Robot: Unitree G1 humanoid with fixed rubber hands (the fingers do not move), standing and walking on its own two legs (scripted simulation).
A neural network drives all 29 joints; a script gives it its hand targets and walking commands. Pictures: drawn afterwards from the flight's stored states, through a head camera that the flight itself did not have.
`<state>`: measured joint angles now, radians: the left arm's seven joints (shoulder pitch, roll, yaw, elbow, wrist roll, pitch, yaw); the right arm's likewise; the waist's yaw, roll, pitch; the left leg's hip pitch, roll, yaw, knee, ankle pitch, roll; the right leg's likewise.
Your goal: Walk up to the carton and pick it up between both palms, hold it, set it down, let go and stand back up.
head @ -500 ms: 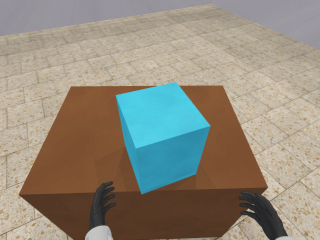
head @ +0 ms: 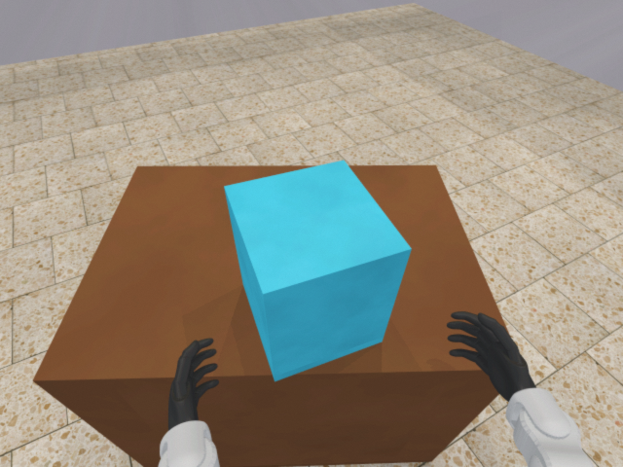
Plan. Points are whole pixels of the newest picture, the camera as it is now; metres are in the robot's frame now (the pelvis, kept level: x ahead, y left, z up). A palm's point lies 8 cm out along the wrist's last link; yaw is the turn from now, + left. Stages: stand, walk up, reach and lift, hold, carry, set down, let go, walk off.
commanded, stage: reach and lift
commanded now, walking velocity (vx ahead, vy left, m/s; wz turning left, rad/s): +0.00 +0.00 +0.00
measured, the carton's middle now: (309, 270) +0.44 +0.02 -0.01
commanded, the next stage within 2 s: none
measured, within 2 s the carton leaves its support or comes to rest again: neither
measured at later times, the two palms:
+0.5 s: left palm (175, 356) +0.26 +0.18 +0.04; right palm (481, 312) +0.33 -0.21 +0.05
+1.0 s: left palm (179, 296) +0.32 +0.18 +0.08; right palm (462, 250) +0.40 -0.19 +0.10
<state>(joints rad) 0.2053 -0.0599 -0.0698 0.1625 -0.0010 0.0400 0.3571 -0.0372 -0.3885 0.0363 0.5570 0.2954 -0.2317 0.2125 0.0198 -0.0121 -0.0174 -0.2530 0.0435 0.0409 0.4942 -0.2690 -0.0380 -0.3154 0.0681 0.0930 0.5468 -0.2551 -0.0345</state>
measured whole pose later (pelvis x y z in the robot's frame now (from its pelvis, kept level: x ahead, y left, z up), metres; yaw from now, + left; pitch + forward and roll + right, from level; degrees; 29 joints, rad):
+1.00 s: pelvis +0.00 +0.00 +0.01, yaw +0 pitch +3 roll +1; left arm -0.35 0.00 0.08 0.19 -0.08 0.50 0.35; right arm -0.57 -0.41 0.10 0.62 0.37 0.18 0.11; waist 0.08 -0.01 -0.01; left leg -0.25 0.05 0.04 0.42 -0.22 -0.05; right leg -0.31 0.08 0.09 0.47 -0.21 -0.04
